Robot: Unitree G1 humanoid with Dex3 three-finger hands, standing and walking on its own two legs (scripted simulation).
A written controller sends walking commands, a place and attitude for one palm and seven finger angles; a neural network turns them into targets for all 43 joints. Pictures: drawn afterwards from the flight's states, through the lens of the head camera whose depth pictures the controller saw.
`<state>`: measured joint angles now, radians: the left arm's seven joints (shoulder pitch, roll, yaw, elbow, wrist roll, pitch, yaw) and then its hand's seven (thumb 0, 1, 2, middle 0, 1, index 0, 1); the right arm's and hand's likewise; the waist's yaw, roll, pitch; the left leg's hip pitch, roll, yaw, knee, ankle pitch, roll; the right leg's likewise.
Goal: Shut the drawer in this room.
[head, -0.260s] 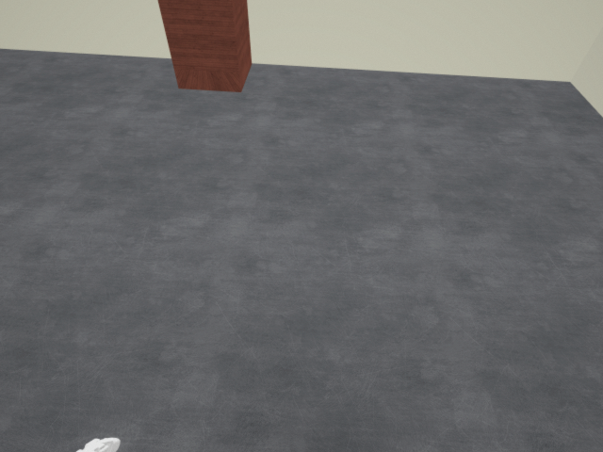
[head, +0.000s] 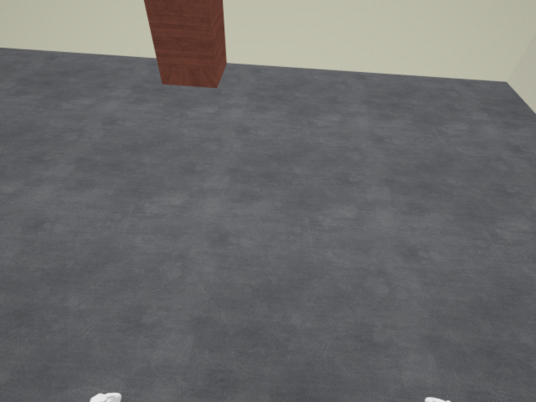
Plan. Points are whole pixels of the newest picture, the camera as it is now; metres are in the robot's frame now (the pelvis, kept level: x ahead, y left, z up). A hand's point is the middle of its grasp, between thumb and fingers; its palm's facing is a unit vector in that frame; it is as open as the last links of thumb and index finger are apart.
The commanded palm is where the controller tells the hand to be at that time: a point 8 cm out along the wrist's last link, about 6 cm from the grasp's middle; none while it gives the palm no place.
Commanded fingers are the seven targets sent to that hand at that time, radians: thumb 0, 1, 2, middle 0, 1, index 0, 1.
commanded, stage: stand and wait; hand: left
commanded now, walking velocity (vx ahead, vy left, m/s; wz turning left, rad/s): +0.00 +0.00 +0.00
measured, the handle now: out of the picture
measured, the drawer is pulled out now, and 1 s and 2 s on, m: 0.22 0.22 0.22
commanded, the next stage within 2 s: turn or walk to find it in 0.64 s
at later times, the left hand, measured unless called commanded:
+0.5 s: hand out of the picture +0.05 +0.24 -0.15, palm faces -0.03 -0.94 -0.34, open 7.4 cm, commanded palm none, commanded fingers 0.00 0.90 0.90 -0.20 -0.30 -0.20 -0.30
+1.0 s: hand out of the picture +0.04 +0.21 -0.17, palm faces +0.01 -0.96 -0.27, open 7.4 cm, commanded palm none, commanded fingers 0.00 0.90 0.90 -0.20 -0.30 -0.20 -0.30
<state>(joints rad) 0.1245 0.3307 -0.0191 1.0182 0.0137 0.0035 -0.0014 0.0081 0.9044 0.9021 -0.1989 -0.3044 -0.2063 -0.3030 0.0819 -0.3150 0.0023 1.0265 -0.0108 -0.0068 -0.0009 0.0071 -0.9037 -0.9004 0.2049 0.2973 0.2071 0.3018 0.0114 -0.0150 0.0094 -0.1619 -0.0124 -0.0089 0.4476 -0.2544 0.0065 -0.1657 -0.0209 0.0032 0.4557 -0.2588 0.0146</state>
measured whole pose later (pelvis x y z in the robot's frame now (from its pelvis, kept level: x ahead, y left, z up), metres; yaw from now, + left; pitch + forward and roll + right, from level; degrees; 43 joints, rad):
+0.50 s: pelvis -0.01 -0.01 +0.00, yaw +0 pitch -2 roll +0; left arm 0.15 0.35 -0.01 1.09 0.01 0.00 0.00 0.01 0.91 0.90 -0.20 -0.30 -0.21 -0.30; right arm 0.14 -0.34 0.00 1.12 0.00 0.00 0.00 0.01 -0.90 -0.90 0.20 0.30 0.21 0.30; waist 0.00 -0.01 0.03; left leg -0.15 0.00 -0.01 0.39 -0.20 -0.01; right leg -0.16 -0.01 0.00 0.40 -0.21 0.00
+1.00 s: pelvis -0.02 -0.01 +0.00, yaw +2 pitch -1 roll +0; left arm 0.16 0.28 -0.02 1.05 0.01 0.02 0.01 0.01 0.91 0.90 -0.20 -0.30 -0.20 -0.30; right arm 0.14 -0.26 0.01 1.09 -0.01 0.01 0.01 0.01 -0.91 -0.90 0.20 0.30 0.20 0.30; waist 0.01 -0.01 0.04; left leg -0.21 -0.01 -0.04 0.47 -0.23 -0.01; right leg -0.20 -0.02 -0.03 0.47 -0.25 0.00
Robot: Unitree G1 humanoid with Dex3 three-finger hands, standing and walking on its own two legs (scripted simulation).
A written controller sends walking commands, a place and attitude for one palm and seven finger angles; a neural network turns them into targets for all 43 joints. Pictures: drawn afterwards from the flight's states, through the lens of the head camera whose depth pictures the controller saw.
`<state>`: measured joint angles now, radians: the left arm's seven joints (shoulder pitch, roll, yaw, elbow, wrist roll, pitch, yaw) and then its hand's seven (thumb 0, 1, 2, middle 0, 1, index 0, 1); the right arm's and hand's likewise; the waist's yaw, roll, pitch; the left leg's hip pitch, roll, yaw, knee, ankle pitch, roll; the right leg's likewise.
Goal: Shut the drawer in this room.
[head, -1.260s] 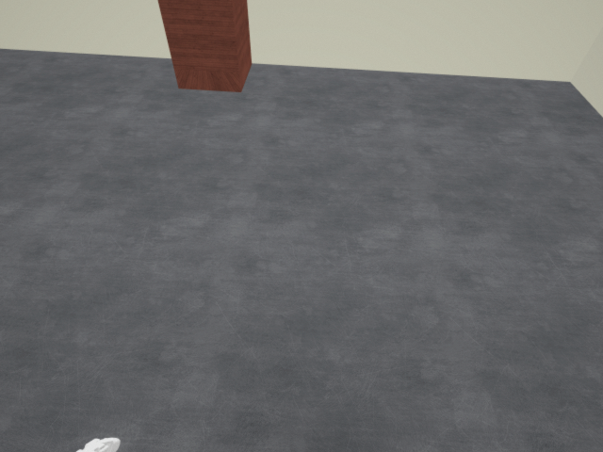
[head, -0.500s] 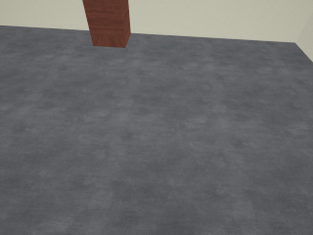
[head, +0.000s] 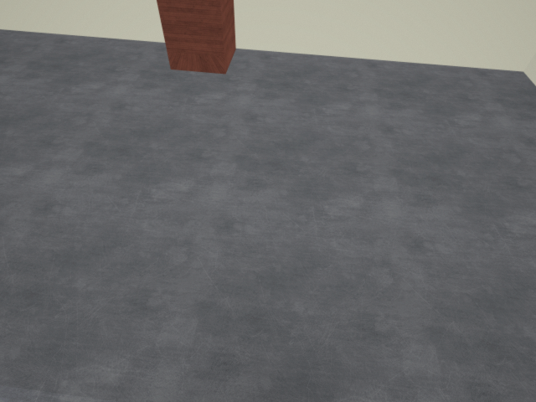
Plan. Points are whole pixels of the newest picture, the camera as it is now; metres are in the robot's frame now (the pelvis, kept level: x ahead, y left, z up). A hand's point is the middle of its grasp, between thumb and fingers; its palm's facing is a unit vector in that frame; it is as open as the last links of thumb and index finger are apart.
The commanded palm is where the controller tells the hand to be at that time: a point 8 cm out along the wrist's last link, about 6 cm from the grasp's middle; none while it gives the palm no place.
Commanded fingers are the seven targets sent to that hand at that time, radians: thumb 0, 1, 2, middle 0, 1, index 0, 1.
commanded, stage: stand and wait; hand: left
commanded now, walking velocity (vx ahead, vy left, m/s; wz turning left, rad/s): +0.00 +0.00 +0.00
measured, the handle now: out of the picture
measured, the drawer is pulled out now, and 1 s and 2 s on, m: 0.22 0.22 0.22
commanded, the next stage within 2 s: turn or walk to find it in 0.16 s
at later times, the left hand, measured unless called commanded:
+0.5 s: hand out of the picture +0.04 +0.23 -0.17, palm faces +0.02 -0.96 -0.28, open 7.4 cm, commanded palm none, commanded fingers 0.00 0.90 0.90 -0.20 -0.30 -0.20 -0.30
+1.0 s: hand out of the picture +0.02 +0.19 -0.18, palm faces +0.07 -0.97 -0.22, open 7.4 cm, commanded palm none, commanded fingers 0.00 0.90 0.90 -0.20 -0.30 -0.20 -0.30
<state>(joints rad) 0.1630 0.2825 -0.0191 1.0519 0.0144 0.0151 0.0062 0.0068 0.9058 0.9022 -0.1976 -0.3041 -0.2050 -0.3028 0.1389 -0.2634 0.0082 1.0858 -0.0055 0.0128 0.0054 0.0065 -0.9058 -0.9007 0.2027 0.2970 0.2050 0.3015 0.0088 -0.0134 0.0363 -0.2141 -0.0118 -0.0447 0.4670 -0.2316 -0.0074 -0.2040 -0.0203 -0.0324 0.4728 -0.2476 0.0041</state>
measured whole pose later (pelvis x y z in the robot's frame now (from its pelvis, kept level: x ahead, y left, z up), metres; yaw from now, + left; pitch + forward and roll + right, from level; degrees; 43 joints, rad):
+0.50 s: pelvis +0.00 +0.00 +0.00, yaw +2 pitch -1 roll +0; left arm 0.18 0.28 -0.01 1.06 0.01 0.02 0.01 0.01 0.91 0.90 -0.20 -0.30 -0.20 -0.30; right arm 0.15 -0.27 0.01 1.08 0.00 0.02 0.00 0.01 -0.91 -0.90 0.20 0.30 0.20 0.30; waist 0.02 -0.01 0.03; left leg -0.23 -0.02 -0.07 0.47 -0.23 -0.01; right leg -0.20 -0.03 -0.06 0.47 -0.25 0.01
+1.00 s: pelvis +0.00 +0.00 +0.00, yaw +3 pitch -1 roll +0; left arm 0.23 0.21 -0.01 1.08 0.01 0.02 0.02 0.01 0.91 0.90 -0.20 -0.30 -0.20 -0.30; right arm 0.20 -0.19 0.01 1.09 0.00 0.01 -0.01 0.01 -0.91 -0.90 0.20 0.30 0.20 0.30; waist 0.02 -0.01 0.03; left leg -0.24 -0.03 -0.10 0.48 -0.23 -0.01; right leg -0.20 -0.04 -0.09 0.48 -0.26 0.01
